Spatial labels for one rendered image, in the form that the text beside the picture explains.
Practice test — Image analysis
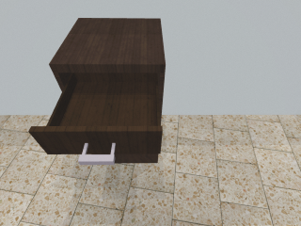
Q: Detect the cabinet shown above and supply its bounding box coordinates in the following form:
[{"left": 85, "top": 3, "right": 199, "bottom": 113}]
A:
[{"left": 49, "top": 18, "right": 166, "bottom": 164}]

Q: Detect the drawer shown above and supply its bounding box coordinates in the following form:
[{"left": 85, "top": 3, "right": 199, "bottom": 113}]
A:
[{"left": 28, "top": 73, "right": 163, "bottom": 154}]

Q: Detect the handle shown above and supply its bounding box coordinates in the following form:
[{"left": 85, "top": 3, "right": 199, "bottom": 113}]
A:
[{"left": 78, "top": 142, "right": 116, "bottom": 165}]

